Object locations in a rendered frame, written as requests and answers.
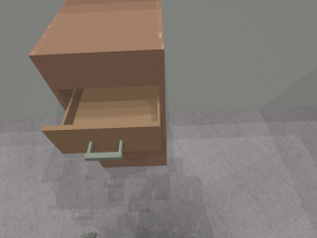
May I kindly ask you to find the handle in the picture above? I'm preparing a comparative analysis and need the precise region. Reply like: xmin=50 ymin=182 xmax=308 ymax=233
xmin=84 ymin=140 xmax=123 ymax=161

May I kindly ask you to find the cabinet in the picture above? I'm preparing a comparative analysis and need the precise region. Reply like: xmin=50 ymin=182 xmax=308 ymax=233
xmin=29 ymin=0 xmax=167 ymax=168

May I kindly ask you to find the drawer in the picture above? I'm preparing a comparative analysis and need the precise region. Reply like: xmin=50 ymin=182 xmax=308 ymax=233
xmin=41 ymin=85 xmax=161 ymax=154

